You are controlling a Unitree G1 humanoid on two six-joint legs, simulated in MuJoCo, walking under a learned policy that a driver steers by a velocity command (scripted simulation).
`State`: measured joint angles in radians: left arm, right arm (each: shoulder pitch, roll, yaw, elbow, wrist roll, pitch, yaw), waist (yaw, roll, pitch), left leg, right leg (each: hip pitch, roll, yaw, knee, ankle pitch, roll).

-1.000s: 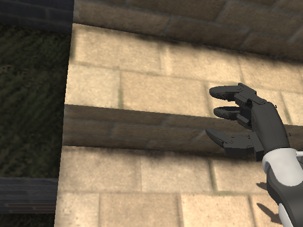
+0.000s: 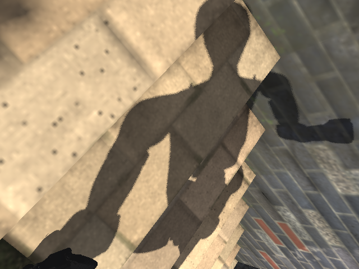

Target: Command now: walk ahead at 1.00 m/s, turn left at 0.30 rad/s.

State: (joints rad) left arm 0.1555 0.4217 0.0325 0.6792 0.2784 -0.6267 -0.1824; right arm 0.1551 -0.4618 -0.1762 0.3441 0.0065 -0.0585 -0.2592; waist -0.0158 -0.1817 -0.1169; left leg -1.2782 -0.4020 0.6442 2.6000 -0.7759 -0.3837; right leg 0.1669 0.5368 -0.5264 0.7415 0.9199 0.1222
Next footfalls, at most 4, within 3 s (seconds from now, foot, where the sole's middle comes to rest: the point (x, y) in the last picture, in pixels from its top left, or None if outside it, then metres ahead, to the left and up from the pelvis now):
none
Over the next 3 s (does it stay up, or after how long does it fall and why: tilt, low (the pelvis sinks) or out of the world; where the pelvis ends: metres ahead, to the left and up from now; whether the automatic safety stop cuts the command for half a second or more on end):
falls after 0.06 s (tilt)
